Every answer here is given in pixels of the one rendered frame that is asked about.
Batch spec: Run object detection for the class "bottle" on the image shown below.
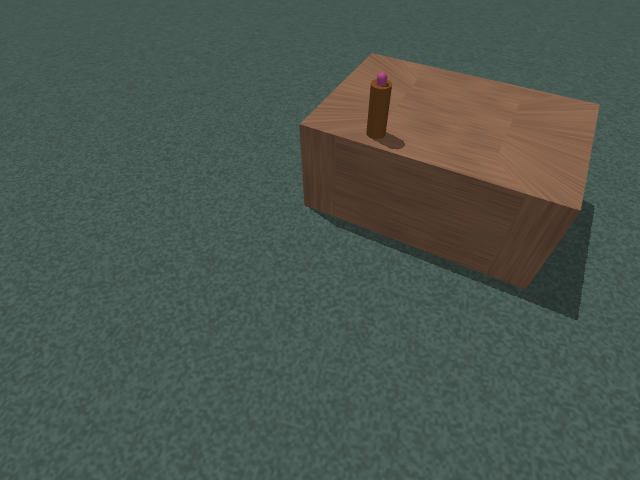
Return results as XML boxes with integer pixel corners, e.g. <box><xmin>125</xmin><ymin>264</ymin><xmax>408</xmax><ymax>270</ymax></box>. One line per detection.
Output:
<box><xmin>366</xmin><ymin>72</ymin><xmax>392</xmax><ymax>139</ymax></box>

